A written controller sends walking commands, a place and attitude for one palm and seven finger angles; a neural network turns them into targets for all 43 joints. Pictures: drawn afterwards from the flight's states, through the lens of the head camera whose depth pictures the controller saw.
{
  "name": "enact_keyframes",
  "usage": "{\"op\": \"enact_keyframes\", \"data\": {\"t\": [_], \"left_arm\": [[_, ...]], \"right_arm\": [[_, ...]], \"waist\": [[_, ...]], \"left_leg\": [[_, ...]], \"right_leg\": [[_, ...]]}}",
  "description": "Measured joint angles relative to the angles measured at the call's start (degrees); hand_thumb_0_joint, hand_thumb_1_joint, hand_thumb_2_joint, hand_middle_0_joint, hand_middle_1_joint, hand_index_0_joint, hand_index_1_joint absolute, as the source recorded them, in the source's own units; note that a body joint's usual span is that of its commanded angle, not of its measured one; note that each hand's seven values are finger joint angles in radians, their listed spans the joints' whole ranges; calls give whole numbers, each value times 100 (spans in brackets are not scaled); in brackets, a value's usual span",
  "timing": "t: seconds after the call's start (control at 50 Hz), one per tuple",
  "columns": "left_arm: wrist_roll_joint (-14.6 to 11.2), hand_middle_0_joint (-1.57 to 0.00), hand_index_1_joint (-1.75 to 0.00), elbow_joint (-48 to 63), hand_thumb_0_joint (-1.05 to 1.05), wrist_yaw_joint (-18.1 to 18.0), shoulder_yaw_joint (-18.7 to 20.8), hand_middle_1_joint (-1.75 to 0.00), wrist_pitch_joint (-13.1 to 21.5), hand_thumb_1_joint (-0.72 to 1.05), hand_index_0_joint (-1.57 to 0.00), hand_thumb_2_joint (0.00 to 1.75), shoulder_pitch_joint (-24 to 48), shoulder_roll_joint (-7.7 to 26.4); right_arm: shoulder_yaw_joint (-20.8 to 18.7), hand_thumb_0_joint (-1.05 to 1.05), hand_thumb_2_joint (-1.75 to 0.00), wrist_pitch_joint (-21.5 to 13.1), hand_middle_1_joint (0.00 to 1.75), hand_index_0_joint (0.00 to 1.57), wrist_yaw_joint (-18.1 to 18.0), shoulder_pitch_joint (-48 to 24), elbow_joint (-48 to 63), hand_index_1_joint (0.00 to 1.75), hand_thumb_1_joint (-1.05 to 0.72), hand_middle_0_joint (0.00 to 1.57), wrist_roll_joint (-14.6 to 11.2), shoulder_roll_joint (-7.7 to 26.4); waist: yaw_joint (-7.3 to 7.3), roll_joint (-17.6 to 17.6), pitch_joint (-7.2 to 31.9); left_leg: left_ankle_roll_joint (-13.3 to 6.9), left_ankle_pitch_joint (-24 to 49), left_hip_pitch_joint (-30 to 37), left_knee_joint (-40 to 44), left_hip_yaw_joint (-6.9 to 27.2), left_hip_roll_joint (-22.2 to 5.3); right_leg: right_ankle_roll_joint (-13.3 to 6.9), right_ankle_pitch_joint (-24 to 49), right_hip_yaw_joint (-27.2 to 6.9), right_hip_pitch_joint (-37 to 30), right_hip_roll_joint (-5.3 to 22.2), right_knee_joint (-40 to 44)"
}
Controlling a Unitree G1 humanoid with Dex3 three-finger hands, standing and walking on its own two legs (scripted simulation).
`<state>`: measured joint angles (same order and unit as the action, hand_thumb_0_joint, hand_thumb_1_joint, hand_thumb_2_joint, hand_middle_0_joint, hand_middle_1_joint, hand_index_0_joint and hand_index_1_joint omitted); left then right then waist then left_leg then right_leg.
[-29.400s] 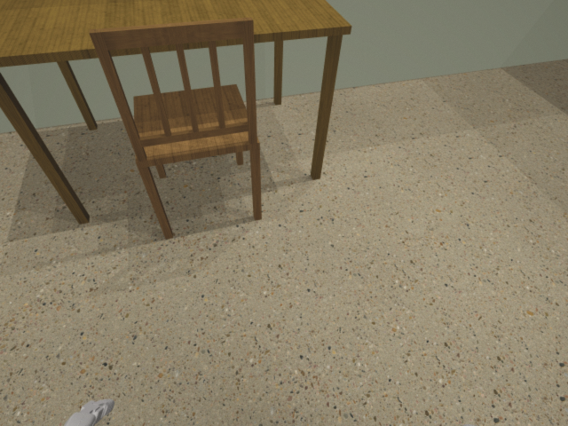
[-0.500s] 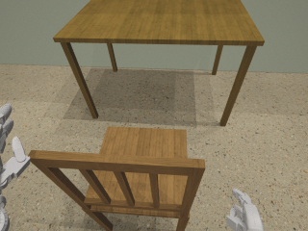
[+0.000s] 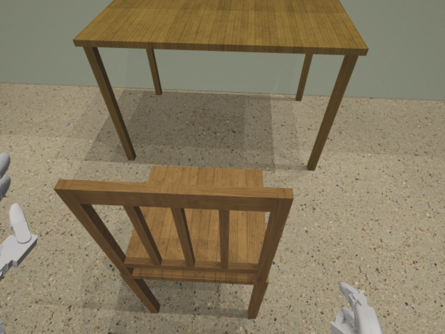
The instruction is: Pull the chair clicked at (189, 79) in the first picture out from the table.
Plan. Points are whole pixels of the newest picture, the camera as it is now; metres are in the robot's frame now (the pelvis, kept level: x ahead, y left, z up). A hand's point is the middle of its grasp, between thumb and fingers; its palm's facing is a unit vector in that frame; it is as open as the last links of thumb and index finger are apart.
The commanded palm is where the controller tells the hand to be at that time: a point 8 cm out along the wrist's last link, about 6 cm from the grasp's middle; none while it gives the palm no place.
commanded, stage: step back with the hand held close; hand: left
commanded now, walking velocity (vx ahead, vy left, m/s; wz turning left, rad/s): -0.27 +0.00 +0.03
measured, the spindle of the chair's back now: (184, 238) +0.33 +0.12 -0.09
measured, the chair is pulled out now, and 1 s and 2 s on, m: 0.65 0.65 0.65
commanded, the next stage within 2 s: stop stepping back and stand still in 0.78 s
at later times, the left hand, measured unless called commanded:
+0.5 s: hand out of the picture +0.13 +0.28 +0.16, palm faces +0.53 -0.72 -0.44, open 7.4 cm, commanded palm +0.06 +0.31 +0.18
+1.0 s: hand out of the picture +0.08 +0.23 +0.17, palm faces +0.33 -0.78 -0.53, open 7.4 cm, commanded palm +0.03 +0.28 +0.18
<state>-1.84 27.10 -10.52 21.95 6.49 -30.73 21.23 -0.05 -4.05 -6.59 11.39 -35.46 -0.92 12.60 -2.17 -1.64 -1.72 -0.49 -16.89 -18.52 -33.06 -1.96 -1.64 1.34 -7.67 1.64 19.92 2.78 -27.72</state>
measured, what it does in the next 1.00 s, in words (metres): walks backwards: right foot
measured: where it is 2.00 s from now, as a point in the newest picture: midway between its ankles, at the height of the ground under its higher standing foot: outside the picture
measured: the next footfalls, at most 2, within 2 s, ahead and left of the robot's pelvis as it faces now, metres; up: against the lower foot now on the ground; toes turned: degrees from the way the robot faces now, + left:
right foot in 0.82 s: -0.15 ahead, -0.14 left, +0.00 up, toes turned +4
left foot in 1.02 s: -0.09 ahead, +0.09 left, +0.00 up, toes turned +3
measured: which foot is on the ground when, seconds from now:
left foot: down 0.00-0.84, up 0.86-1.00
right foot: down 0.00-0.54, up 0.56-0.80, down 0.82-1.00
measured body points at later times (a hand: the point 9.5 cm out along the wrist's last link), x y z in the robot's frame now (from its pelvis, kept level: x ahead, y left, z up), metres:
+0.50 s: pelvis -0.06 +0.00 -0.02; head -0.04 +0.01 +0.43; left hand +0.09 +0.31 +0.19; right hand +0.13 -0.23 -0.10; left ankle +0.00 +0.12 -0.72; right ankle +0.09 -0.14 -0.73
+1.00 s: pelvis -0.12 -0.02 +0.00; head -0.09 +0.00 +0.45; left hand +0.06 +0.27 +0.20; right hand +0.04 -0.27 -0.08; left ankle -0.10 +0.08 -0.71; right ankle -0.17 -0.16 -0.73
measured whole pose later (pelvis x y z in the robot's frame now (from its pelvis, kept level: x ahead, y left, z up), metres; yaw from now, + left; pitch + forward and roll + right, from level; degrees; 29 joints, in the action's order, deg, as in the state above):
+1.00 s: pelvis -0.12 -0.02 +0.00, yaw -1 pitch +2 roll +0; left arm -2.3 32.9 -6.7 26.6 15.2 -36.0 25.6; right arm -0.1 -7.4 -3.9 10.7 -37.8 -1.5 11.5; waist 0.3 2.0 -1.1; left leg -0.7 -17.0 -23.7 -41.0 -2.0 0.0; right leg 1.6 -17.9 -0.9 12.0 1.7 -28.8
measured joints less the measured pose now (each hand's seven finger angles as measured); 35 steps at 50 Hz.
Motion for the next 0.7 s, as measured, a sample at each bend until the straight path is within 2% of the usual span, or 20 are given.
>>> {"op": "enact_keyframes", "data": {"t": [0.06,0.12,0.16,0.24,0.32,0.42,0.46,0.5,0.52,0.56,0.6,0.62,0.66,0.7], "left_arm": [[27,-21,-31,54,1,-26,-61,-30,-5,89,-21,90,60,8],[49,-21,-31,220,1,-39,-22,-30,35,89,-21,90,71,122],[67,-21,-31,358,1,-39,80,-30,101,89,-21,90,39,259],[101,-22,-31,460,1,-15,374,-30,318,89,-21,90,-90,515],[125,-21,-31,370,1,22,563,-30,474,89,-21,90,-146,550],[165,-21,-31,133,1,15,402,-30,537,89,-21,90,151,131],[131,-21,-31,210,1,-12,335,-30,503,89,-21,90,230,79],[101,-21,-31,342,1,3,262,-30,491,89,-21,90,263,94],[93,-21,-31,399,1,13,235,-30,513,89,-21,90,288,137],[126,-21,-31,504,1,18,235,-30,571,89,-21,90,292,208],[160,-21,-31,623,1,24,309,-30,589,89,-21,90,263,310],[140,-22,-31,694,1,31,370,-30,604,89,-21,90,253,394],[53,-22,-31,826,1,47,518,-30,693,89,-21,90,152,524],[-29,-22,-31,919,1,50,691,-30,769,89,-21,90,-33,596]], "right_arm": [[31,1,-90,-62,30,20,0,11,13,30,-90,20,25,44],[41,1,-90,-128,30,21,-2,42,51,30,-90,20,27,53],[27,1,-90,-186,30,21,0,91,90,30,-90,20,1,25],[2,1,-90,-291,30,20,37,220,146,30,-90,20,-51,-84],[-9,1,-90,-388,30,21,80,246,88,30,-90,20,-16,-122],[-30,1,-90,-458,30,21,133,165,-75,30,-90,20,75,-12],[-16,1,-90,-455,30,21,185,51,-137,30,-90,20,110,30],[7,1,-90,-412,30,21,224,-44,-191,30,-90,20,134,70],[11,1,-90,-393,30,21,218,-83,-202,30,-90,20,141,70],[19,1,-90,-394,30,21,186,-124,-140,30,-90,20,147,56],[-40,1,-90,-506,30,21,161,-86,-61,30,-90,20,158,-25],[-76,1,-90,-548,30,21,166,-64,-68,30,-90,20,149,-106],[-110,1,-90,-581,30,21,245,-24,-120,30,-90,20,102,-253],[-107,1,-90,-607,30,21,319,20,-154,30,-90,20,66,-346]], "waist": [[34,54,-46],[119,89,-129],[201,88,-173],[293,114,-166],[217,127,-149],[38,46,-107],[-1,173,-196],[33,270,-240],[79,326,-258],[146,324,-328],[303,137,-363],[351,104,-360],[325,124,-261],[240,165,-111]], "left_leg": [[-36,-30,-166,-96,20,8],[-43,358,-242,-47,71,-4],[-40,583,-284,-64,140,-11],[-24,493,-368,-251,257,41],[-38,291,-485,-586,216,68],[-87,-940,-810,-1006,177,54],[-61,-991,-876,-1160,148,137],[-71,-917,-700,-1077,162,157],[-71,-750,-688,-964,161,167],[-103,-193,-727,-808,154,71],[-156,598,-784,-622,266,-157],[-98,710,-809,-562,348,-202],[22,712,-830,-377,384,-274],[61,783,-857,-168,302,-341]], "right_leg": [[-3,-35,8,124,1,-22],[12,-204,47,197,-14,-92],[18,-417,68,232,-45,-214],[8,-543,-9,276,-103,-432],[10,25,-87,337,-85,-583],[-59,-225,-109,540,-91,-649],[-91,182,-149,606,-5,-528],[-8,309,-158,687,36,-540],[16,205,-137,742,71,-589],[20,-620,-146,906,-25,-1021],[28,-1288,-156,1104,-310,-2356],[17,-1504,-179,1123,-412,-2945],[-18,-1793,-194,982,-504,-3506],[-53,-1928,-109,611,-438,-3235]]}}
